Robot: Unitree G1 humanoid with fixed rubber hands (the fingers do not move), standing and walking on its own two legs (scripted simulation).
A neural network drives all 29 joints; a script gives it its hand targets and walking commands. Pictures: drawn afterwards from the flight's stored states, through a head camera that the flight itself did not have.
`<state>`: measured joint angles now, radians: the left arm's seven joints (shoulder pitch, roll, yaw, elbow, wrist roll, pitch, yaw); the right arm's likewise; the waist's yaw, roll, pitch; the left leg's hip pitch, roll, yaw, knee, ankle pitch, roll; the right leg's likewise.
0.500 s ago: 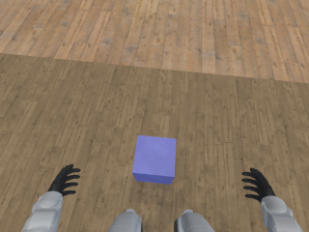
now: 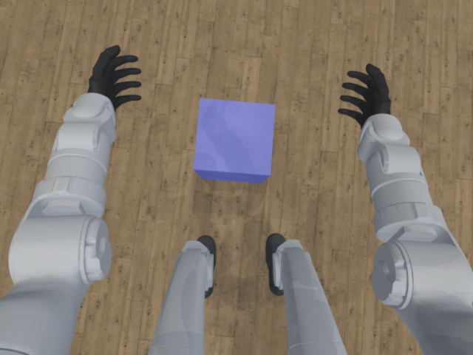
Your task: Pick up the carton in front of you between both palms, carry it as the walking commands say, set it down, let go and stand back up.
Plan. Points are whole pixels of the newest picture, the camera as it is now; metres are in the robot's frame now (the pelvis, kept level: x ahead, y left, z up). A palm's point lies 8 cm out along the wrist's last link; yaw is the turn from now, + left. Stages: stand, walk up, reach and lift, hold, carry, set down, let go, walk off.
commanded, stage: reach and lift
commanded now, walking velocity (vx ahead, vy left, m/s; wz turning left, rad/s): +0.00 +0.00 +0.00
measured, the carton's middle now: (234, 146) +0.52 +0.01 -0.54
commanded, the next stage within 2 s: none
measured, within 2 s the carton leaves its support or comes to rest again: leaves its support in 1.88 s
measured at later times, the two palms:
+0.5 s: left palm (150, 109) +0.53 +0.20 -0.25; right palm (325, 121) +0.51 -0.19 -0.25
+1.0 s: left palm (171, 135) +0.53 +0.19 -0.45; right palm (300, 144) +0.50 -0.18 -0.44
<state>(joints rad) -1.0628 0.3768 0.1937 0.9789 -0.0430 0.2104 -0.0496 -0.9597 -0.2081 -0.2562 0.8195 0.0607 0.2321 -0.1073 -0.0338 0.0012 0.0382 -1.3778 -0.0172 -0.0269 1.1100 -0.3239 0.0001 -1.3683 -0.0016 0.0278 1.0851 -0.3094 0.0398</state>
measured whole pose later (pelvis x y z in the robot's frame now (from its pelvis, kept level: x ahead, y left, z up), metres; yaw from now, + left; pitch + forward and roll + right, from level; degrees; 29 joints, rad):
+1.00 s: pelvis -0.03 +0.00 -0.27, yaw -2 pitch +41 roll -3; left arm -1.52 0.46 0.06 1.22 -0.18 0.07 0.04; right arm -1.43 -0.27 -0.20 1.08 0.17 0.08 -0.15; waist -0.02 -0.02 0.30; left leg -2.29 -0.04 -0.06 2.11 -0.53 -0.03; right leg -2.27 0.06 0.03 2.08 -0.53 0.08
